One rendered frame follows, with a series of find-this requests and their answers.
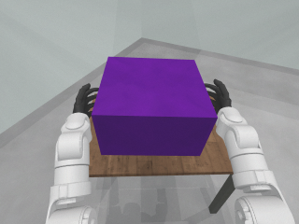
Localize left robot upper arm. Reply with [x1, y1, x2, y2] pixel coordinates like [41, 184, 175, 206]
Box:
[47, 205, 98, 224]

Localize table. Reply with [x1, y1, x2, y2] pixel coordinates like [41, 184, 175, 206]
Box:
[89, 93, 235, 214]

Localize carton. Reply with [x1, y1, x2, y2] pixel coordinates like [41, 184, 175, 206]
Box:
[92, 56, 218, 156]

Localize left robot forearm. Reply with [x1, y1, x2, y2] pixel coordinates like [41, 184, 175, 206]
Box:
[45, 112, 93, 224]

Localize right robot forearm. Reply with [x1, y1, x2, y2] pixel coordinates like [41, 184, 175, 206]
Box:
[215, 106, 295, 224]

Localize robot right hand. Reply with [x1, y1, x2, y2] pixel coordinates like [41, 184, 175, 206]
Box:
[205, 78, 232, 115]

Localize right robot upper arm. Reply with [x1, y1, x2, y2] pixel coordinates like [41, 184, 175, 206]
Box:
[235, 195, 294, 224]

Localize robot left hand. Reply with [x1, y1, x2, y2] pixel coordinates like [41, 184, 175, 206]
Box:
[72, 83, 99, 118]

